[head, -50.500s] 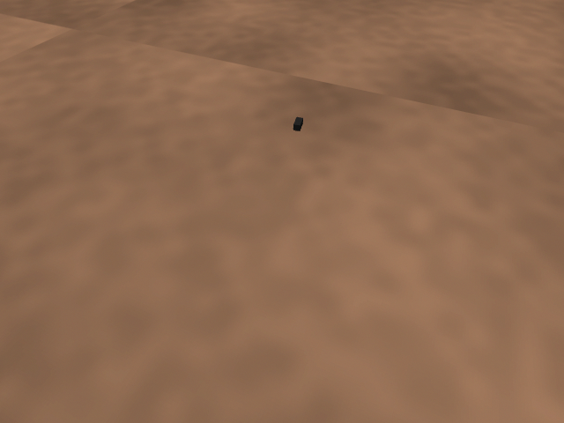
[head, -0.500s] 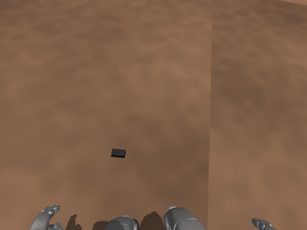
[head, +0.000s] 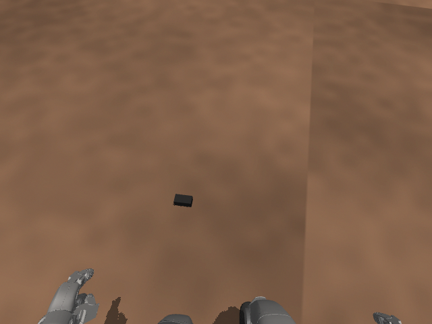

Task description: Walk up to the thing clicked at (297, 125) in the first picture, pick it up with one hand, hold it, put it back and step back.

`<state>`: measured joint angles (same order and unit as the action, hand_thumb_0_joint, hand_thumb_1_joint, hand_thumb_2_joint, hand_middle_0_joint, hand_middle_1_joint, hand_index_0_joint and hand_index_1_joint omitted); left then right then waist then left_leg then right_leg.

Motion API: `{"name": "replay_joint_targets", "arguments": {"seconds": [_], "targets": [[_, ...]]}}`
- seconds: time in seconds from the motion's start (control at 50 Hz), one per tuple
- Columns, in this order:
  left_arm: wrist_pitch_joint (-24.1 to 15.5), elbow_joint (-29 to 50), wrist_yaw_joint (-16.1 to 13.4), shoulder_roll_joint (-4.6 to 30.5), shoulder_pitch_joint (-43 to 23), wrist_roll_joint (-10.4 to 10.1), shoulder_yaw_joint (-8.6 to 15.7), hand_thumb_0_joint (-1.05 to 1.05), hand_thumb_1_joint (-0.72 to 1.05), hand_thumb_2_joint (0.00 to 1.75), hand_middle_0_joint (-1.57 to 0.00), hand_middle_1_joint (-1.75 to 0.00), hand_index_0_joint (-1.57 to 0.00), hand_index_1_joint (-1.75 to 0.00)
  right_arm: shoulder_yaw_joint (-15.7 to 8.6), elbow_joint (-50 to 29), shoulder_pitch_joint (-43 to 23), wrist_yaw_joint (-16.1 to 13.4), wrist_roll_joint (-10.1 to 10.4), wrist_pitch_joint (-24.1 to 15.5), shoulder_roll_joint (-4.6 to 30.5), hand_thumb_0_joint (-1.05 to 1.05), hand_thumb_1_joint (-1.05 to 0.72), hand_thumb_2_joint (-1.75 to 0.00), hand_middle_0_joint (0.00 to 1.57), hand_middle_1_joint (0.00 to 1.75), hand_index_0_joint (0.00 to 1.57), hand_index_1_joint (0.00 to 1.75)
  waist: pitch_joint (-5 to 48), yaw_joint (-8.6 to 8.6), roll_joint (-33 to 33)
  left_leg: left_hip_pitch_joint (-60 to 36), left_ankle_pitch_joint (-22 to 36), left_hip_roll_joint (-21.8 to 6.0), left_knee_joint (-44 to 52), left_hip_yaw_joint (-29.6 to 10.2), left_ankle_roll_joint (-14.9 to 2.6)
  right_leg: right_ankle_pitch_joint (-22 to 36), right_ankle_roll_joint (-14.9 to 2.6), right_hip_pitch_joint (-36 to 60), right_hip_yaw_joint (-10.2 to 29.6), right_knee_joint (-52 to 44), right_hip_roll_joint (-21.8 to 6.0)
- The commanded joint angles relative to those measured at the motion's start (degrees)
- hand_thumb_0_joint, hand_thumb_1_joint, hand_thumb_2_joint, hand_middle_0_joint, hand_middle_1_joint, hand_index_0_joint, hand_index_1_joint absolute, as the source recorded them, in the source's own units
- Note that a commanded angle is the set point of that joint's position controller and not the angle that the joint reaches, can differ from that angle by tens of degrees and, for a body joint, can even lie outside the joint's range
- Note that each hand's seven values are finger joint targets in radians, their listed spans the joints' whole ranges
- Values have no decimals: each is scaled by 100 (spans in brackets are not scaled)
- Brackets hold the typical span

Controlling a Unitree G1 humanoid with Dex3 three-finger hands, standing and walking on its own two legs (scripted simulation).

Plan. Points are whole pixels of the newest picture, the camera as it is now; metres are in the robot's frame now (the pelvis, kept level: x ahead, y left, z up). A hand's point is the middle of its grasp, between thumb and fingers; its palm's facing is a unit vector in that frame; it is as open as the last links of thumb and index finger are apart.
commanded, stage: step back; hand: left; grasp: from above
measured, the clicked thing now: (183, 200) +0.67 +0.18 -0.74
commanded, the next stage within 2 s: none
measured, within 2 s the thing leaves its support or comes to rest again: neither
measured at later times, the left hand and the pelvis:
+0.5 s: hand out of the picture -0.08 +0.23 -0.14, palm faces -0.08 -0.91 -0.40, open 7.4 cm; pelvis -0.17 -0.03 -0.01, yaw -5 degrees
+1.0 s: hand out of the picture -0.21 +0.21 -0.14, palm faces -0.01 -0.94 -0.35, open 7.4 cm; pelvis -0.33 -0.05 +0.01, yaw -1 degrees
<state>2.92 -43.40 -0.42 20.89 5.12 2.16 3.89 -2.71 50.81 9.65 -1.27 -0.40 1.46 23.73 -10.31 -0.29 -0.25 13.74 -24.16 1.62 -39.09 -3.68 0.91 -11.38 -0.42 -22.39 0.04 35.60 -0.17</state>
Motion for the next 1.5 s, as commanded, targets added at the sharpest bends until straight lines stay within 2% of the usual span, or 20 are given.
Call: {"name": "replay_joint_targets", "arguments": {"seconds": [0.0, 0.02, 0.06, 0.12, 0.26, 0.38, 0.42, 0.46, 0.56, 0.68, 0.74, 0.8, 0.88, 1.08, 1.12, 1.16, 1.22, 1.34, 1.42, 1.48], "targets": [[60, 469, -12, 1127, 332, -121, 298, 0, 90, 90, -20, -30, -20, -30, -416, -323, 470, -41, -215, -184, 1130, 0, -90, -90, 20, 30, 20, 30, 1576, 65, -78, -818, 1575, -762, 1951, -754, -341, 385, -378, 448, 896, 323, -463], [46, 485, -28, 950, 336, -129, 269, 0, 90, 90, -20, -30, -20, -30, -549, -404, 221, -10, -286, -163, 1747, 0, -90, -90, 20, 30, 20, 30, 1324, 67, 1308, -1045, 2105, -1992, 2210, -2378, -886, -1800, -97, -930, 376, 1406, 539], [35, 496, -121, 1430, -306, -11, 456, 0, 90, 90, -20, -30, -20, -30, -591, -598, -286, -51, -181, -219, 1921, 0, -90, -90, 20, 30, 20, 30, 738, -182, 1306, 777, 2140, -2800, 2362, -2891, -1883, -2313, 22, -235, 1264, 3312, 328], [46, 107, -45, 1212, 584, -174, 462, 0, 90, 90, -20, -30, -20, -30, -355, -719, -775, -70, -213, -229, 1218, 0, -90, -90, 20, 30, 20, 30, 795, 406, 693, 160, 3234, -1501, 1778, -791, -1182, -1504, -52, -602, 1240, 3960, 755], [-44, 280, -36, 1077, 426, -85, 403, 0, 90, 90, -20, -30, -20, -30, -453, -694, 149, -110, -90, -183, 1224, 0, -90, -90, 20, 30, 20, 30, 1366, -177, 1044, -1551, 3653, -1698, 1131, -871, -1526, -1803, 313, -721, 898, 2099, 336], [-121, -323, 39, 1072, 1348, -57, 428, 0, 90, 90, -20, -30, -20, -30, -478, -921, -407, -43, -89, 9, 1445, 0, -90, -90, 20, 30, 20, 30, 1626, 219, 1200, -80, 2440, -1367, 587, -586, -1043, -366, -22, 1345, 13, -1141, 146], [-163, -325, 45, 1623, 1413, 76, 571, 0, 90, 90, -20, -30, -20, -30, -358, -1017, -452, -24, -6, 46, 1008, 0, -90, -90, 20, 30, 20, 30, 1361, 266, -280, 1538, 477, -343, -429, -382, -387, -604, -412, 1626, 1778, -1397, -801], [-133, 202, 19, 2425, 292, 74, 711, 0, 90, 90, -20, -30, -20, -30, -475, -996, -455, -156, -13, 53, 1173, 0, -90, -90, 20, 30, 20, 30, 686, 317, -1880, 1203, -1121, 133, -2757, -456, -29, -1273, -1748, -774, 3610, -2278, -2500], [-149, 306, -56, 1440, -170, 53, 519, 0, 90, 90, -20, -30, -20, -30, -303, -559, 196, -85, 21, -31, 928, 0, -90, -90, 20, 30, 20, 30, 702, 14, -949, 1321, -148, 560, -2992, -386, 7, 509, -966, 175, 1062, -1148, -998], [-73, 340, -150, 1344, 418, 33, 462, 0, 90, 90, -20, -30, -20, -30, -224, -608, 293, -100, -78, -167, 748, 0, -90, -90, 20, 30, 20, 30, 1434, 299, -1266, 1256, -433, -40, 46, 141, -15, 2269, -1083, 2319, 1240, -316, -1403], [70, 458, -91, 1276, 221, -80, 343, 0, 90, 90, -20, -30, -20, -30, -345, -356, 749, -87, -142, -187, 876, 0, -90, -90, 20, 30, 20, 30, 1562, 108, -727, -79, 1654, -67, 1880, 174, -166, 1589, -628, 1397, 882, 412, -1030], [77, 567, -156, 1289, -229, -98, 388, 0, 90, 90, -20, -30, -20, -30, -592, -628, 175, -54, -210, -169, 2178, 0, -90, -90, 20, 30, 20, 30, 1197, -171, 1583, 456, 2892, -2737, 2092, -3135, -1918, -2672, -3, -292, 805, 2950, 211], [91, 141, -64, 1231, 456, -191, 388, 0, 90, 90, -20, -30, -20, -30, -329, -736, -434, -128, -204, -191, 1217, 0, -90, -90, 20, 30, 20, 30, 1078, 378, 613, 102, 3803, -1492, 1394, -782, -1287, -1699, -63, -501, 1087, 3932, 604], [-285, -444, -99, 1041, 1015, -87, 276, 0, 90, 90, -20, -30, -20, -30, -373, -673, -233, 37, -90, 155, 1330, 0, -90, -90, 20, 30, 20, 30, 1863, 153, 1179, -557, 2591, -1178, 207, -382, -1011, -308, 31, 1169, -258, -1545, 258], [-344, -534, -102, 1804, 1177, 60, 471, 0, 90, 90, -20, -30, -20, -30, -193, -842, -283, 48, -32, 138, 745, 0, -90, -90, 20, 30, 20, 30, 1504, 206, -708, 1709, 35, -158, -905, -175, -398, -488, -392, 1773, 2125, -1458, -1003], [-310, -147, -127, 2455, 149, 37, 599, 0, 90, 90, -20, -30, -20, -30, -427, -803, -500, -76, -71, 181, 1123, 0, -90, -90, 20, 30, 20, 30, 645, 327, -1344, 1204, -963, -99, -2586, -796, -41, -1878, -1643, -926, 3673, -2246, -2588], [-390, -167, -151, 1629, -257, 45, 392, 0, 90, 90, -20, -30, -20, -30, -344, -401, -135, 40, -10, 129, 1067, 0, -90, -90, 20, 30, 20, 30, 400, -89, -406, 1462, -31, 359, -2830, -652, -41, -695, -993, -64, 1449, -1393, -1305], [-465, -414, -77, 1719, 596, 126, 522, 0, 90, 90, -20, -30, -20, -30, -293, -350, -237, 170, -170, -91, 942, 0, -90, -90, 20, 30, 20, 30, 783, 475, -1199, 1656, -532, -98, -592, -111, 104, -3013, -1005, 1397, 1747, -1610, -1361], [-337, -441, 5, 1637, 437, 50, 394, 0, 90, 90, -20, -30, -20, -30, -384, 99, 480, 202, -183, -245, 863, 0, -90, -90, 20, 30, 20, 30, 970, 76, -910, -479, 154, 89, 1986, 443, -168, -2116, -715, 556, 950, -858, -1063], [-370, -362, -27, 1356, -57, -48, 283, 0, 90, 90, -20, -30, -20, -30, -615, 91, 653, 151, -274, -311, 1958, 0, -90, -90, 20, 30, 20, 30, 572, -293, 937, -468, -2479, -2082, 2864, -3488, -1395, -2138, -54, -1544, 157, 1616, -147]]}}
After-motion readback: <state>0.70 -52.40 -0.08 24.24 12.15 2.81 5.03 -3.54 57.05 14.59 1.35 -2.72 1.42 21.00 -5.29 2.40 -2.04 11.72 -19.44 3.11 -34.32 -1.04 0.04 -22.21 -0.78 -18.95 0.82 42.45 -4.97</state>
